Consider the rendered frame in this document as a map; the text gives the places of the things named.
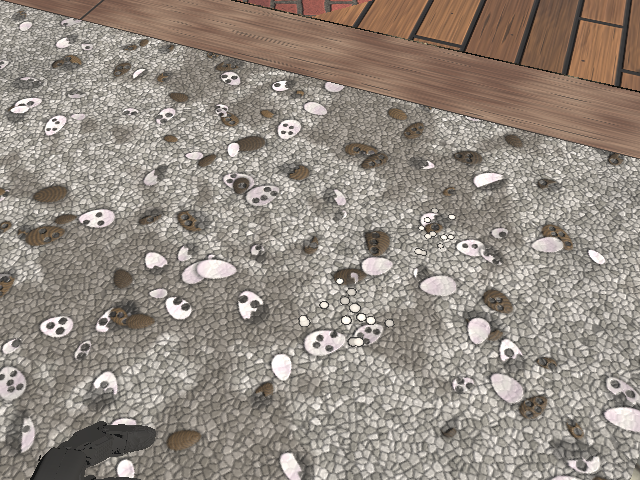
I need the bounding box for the left robot hand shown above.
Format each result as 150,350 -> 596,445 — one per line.
30,421 -> 156,480

